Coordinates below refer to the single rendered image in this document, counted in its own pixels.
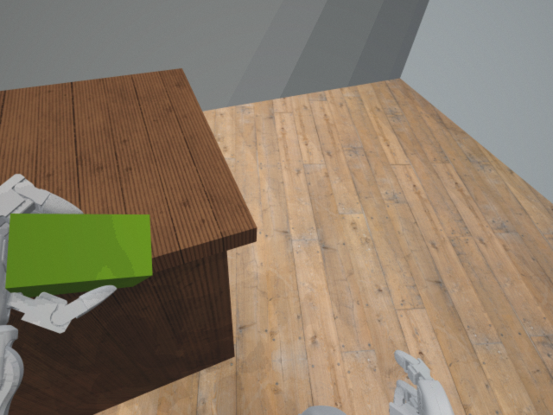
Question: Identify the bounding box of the table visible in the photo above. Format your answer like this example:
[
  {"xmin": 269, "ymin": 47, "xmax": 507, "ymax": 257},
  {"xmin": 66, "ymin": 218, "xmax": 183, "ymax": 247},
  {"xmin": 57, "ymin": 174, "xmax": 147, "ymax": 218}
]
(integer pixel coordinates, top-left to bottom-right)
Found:
[{"xmin": 0, "ymin": 68, "xmax": 257, "ymax": 415}]

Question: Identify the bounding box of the left robot forearm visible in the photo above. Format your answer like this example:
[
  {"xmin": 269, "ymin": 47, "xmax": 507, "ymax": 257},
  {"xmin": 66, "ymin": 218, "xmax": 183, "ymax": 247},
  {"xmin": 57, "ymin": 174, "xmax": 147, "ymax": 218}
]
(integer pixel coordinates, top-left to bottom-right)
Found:
[{"xmin": 0, "ymin": 325, "xmax": 24, "ymax": 415}]

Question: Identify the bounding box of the robot left hand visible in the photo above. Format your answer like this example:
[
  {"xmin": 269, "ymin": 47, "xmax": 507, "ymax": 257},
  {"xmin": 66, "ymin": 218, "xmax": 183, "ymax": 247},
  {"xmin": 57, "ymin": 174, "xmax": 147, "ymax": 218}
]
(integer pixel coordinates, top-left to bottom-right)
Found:
[{"xmin": 0, "ymin": 174, "xmax": 117, "ymax": 333}]

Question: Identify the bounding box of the robot right hand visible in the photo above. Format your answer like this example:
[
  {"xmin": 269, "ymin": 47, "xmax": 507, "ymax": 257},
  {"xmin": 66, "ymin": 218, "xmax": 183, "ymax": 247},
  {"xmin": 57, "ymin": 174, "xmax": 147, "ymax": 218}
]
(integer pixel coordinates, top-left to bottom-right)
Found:
[{"xmin": 389, "ymin": 350, "xmax": 454, "ymax": 415}]

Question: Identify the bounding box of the sponge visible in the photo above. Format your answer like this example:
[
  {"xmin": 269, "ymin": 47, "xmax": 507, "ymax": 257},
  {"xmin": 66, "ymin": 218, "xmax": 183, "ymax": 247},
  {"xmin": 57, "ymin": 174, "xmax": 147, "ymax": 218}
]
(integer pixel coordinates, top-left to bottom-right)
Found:
[{"xmin": 5, "ymin": 214, "xmax": 153, "ymax": 297}]

